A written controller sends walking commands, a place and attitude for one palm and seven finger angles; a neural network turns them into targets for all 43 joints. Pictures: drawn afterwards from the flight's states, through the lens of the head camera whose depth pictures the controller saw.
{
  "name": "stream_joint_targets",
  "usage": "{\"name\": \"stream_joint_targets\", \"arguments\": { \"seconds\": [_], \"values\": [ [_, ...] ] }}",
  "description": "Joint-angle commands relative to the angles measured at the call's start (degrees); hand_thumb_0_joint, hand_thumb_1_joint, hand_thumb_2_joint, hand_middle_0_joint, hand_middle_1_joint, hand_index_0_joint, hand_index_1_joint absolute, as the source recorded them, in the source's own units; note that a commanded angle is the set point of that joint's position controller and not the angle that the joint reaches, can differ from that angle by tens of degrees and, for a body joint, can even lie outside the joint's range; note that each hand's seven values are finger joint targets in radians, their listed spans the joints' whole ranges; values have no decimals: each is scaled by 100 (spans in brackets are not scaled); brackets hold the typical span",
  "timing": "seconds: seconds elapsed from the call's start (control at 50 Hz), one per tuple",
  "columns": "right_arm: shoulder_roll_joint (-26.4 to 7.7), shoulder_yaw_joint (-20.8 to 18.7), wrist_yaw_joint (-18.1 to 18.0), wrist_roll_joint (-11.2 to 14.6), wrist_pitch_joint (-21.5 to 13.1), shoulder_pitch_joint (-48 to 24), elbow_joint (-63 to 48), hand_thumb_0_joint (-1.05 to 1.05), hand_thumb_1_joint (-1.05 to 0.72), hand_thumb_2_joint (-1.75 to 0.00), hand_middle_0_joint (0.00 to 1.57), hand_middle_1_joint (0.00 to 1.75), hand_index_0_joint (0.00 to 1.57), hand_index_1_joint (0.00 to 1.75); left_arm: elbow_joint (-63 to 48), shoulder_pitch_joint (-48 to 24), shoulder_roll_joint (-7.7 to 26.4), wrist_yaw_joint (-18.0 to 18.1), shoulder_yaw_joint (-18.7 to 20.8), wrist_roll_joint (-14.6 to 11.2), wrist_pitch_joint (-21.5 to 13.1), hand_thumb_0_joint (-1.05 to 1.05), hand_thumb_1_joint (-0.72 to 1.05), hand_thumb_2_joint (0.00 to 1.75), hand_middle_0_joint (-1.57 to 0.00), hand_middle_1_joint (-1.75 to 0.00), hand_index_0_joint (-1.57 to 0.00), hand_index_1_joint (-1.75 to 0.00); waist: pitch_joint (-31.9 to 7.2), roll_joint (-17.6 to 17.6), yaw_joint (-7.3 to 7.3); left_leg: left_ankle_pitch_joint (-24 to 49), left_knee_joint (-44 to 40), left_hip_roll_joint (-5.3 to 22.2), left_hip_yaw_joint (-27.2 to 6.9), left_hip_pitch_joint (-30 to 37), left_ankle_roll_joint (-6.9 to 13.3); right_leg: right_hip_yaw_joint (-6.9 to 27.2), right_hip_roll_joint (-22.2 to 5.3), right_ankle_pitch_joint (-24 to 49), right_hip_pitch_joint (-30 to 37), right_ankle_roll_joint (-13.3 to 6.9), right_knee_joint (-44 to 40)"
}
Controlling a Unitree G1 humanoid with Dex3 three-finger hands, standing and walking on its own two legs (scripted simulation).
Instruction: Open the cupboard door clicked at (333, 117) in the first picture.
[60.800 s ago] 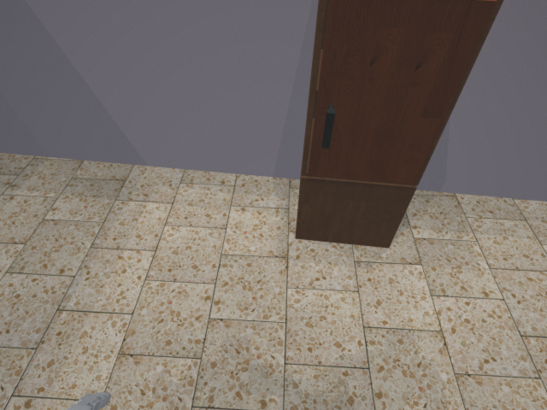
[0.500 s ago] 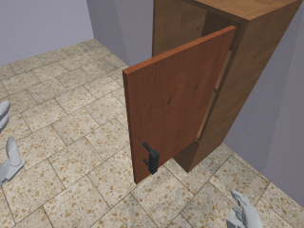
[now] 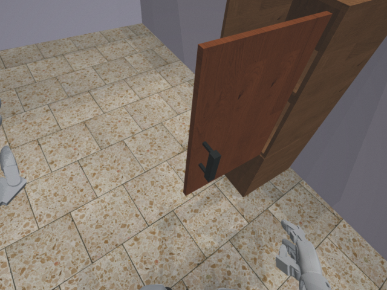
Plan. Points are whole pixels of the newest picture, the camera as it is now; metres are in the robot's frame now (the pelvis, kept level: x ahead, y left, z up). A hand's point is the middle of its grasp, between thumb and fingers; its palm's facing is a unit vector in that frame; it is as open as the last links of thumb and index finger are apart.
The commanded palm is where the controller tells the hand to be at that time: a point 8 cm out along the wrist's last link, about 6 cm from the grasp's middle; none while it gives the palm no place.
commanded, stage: stop stepping back and stand still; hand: left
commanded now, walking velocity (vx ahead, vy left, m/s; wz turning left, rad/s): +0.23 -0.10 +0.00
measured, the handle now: (207, 161) +0.48 -0.01 -0.10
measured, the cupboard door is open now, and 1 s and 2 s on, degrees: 90 90 90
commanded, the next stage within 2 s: let the arm hang, fingers relaxed in 1.06 s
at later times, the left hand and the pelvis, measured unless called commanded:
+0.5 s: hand (22, 255) +0.13 +0.22 +0.18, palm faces +0.41 -0.81 -0.41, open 7.4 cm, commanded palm +0.08 +0.25 +0.18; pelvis -0.10 -0.02 -0.01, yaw -8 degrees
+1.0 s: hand out of the picture +0.09 +0.17 +0.15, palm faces +0.40 -0.79 -0.46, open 7.4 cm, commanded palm +0.04 +0.20 +0.18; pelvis -0.14 -0.08 +0.01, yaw -8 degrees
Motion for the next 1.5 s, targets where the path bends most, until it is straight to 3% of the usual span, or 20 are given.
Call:
{"name": "stream_joint_targets", "arguments": {
  "seconds": [0.0,0.08,0.18,0.24,0.28,0.34,0.44,0.5,0.52,0.64,0.66,0.7,0.86,0.96,1.12,1.14,1.16,1.3,1.44,1.48],
  "values": [
    [-855,-442,71,66,-409,15,-778,0,-90,-90,20,30,20,30,-1810,326,764,54,518,-56,-371,0,90,90,-20,-30,-20,-30,-1362,911,-80,682,-1390,1830,-1109,795,419,-177,-183,-252,296,41,1130],
    [-769,-276,98,81,-476,-77,-896,0,-90,-90,20,30,20,30,-2137,621,923,133,699,-123,-184,0,90,90,-20,-30,-20,-30,-1232,1596,-132,-2705,-2522,1373,-1089,541,-65,-896,-39,-506,857,-27,-35],
    [-706,-203,7,35,-357,90,-895,0,-90,-90,20,30,20,30,-1890,1112,1106,201,856,-224,-20,0,90,90,-20,-30,-20,-30,-1281,1909,-153,-2420,-2101,508,-126,560,-990,-1558,265,-684,2072,-393,-2976],
    [-634,-128,-6,23,-96,189,-712,0,-90,-90,20,30,20,30,-2172,1095,1588,190,1164,-268,-82,0,90,90,-20,-30,-20,-30,-1035,-545,-155,-717,1639,141,12,627,-520,941,-2010,596,385,-1010,-4360],
    [-788,-72,40,-14,-153,201,-663,0,-90,-90,20,30,20,30,-2052,752,1821,310,1504,-233,-158,0,90,90,-20,-30,-20,-30,-1168,-571,-96,-953,2785,122,-227,-1308,-536,1404,-2717,2090,1428,-1435,-3999],
    [-817,-216,-47,213,-287,143,-577,0,-90,-90,20,30,20,30,-1026,381,1081,267,814,-163,-120,0,90,90,-20,-30,-20,-30,-528,-726,-208,-738,2234,250,-56,-1738,-490,724,-2019,4045,2275,-996,-3135],
    [-851,-195,-242,140,-338,287,-281,0,-90,-90,20,30,20,30,-13,-491,785,236,236,-11,-120,0,90,90,-20,-30,-20,-30,-374,-240,-352,-530,131,-282,533,1186,-49,-260,-1407,3524,711,-349,-1737],
    [-999,-242,-181,141,-352,405,-396,0,-90,-90,20,30,20,30,-480,-475,827,231,326,-38,-275,0,90,90,-20,-30,-20,-30,-681,1326,-368,10,-873,1961,-3146,2138,1385,-364,-486,-302,-1045,315,1059],
    [-938,-267,-139,107,-435,420,-408,0,-90,-90,20,30,20,30,-776,-424,991,250,479,27,-360,0,90,90,-20,-30,-20,-30,-533,881,-285,-192,-1234,2142,-3517,1636,1504,-24,-449,-885,-1030,141,1557],
    [-754,-160,-51,137,-601,-35,-615,0,-90,-90,20,30,20,30,-1918,1185,1409,307,1277,-21,-375,0,90,90,-20,-30,-20,-30,-646,1652,-25,-2730,-983,861,-474,-1702,78,-841,-545,286,2613,-161,-1255],
    [-707,-188,-59,136,-549,0,-678,0,-90,-90,20,30,20,30,-1731,1242,1382,308,1296,26,-398,0,90,90,-20,-30,-20,-30,-428,1046,-46,-2763,-41,427,-43,-2026,-177,-209,-800,64,2487,-326,-1935],
    [-684,-279,-33,96,-441,29,-633,0,-90,-90,20,30,20,30,-1316,998,1345,303,1277,-32,-346,0,90,90,-20,-30,-20,-30,-205,-1053,-83,-2196,3144,-149,-327,-1602,-482,3241,-2557,-1652,611,-969,-4373],
    [-702,-204,-173,160,-369,243,-265,0,-90,-90,20,30,20,30,961,11,460,204,289,66,-476,0,90,90,-20,-30,-20,-30,-510,-761,-219,-935,1813,-55,-42,-500,-388,321,-1441,3445,1631,129,-3270],
    [-806,-228,-154,126,-470,-8,-518,0,-90,-90,20,30,20,30,-409,-490,518,218,-53,148,-420,0,90,90,-20,-30,-20,-30,-773,-1076,24,-1033,575,-206,140,102,-148,474,-1460,3412,2203,337,-3536],
    [-803,-219,-44,188,-268,-21,-873,0,-90,-90,20,30,20,30,-1808,343,1128,352,845,37,-576,0,90,90,-20,-30,-20,-30,-1091,1349,62,1095,-752,938,-1124,1326,129,282,-831,2152,1582,271,-2779],
    [-1892,-469,385,101,-412,-281,449,0,-90,-90,20,30,20,30,3392,419,-273,-637,-2019,459,394,0,90,90,-20,-30,-20,-30,-450,1064,-311,1693,171,642,-824,397,26,-272,-1258,3717,1190,-55,-2140],
    [-1571,-437,373,130,-41,300,460,0,-90,-90,20,30,20,30,3669,500,-111,-816,-1705,387,870,0,90,90,-20,-30,-20,-30,-1020,1267,-187,1733,160,598,-677,806,-83,175,-1261,3971,1249,-249,-2190],
    [-1545,-316,277,28,431,366,565,0,-90,-90,20,30,20,30,5254,-1032,149,-846,-1900,375,962,0,90,90,-20,-30,-20,-30,-459,-1762,-197,-1337,659,58,-711,10,-166,793,-1770,2952,1486,-401,-3171],
    [-1049,-84,282,-103,679,525,1409,0,-90,-90,20,30,20,30,7025,-1288,-260,-739,-2183,276,1175,0,90,90,-20,-30,-20,-30,-193,1168,-189,-839,-706,413,-1332,539,1,367,-1164,184,980,-295,-3388],
    [-933,-52,263,-104,730,556,1628,0,-90,-90,20,30,20,30,7516,-1050,-311,-710,-2190,310,1204,0,90,90,-20,-30,-20,-30,-17,1001,-70,-1730,-882,351,-1198,-33,-76,384,-1105,-303,1368,-187,-3659]
  ]
}}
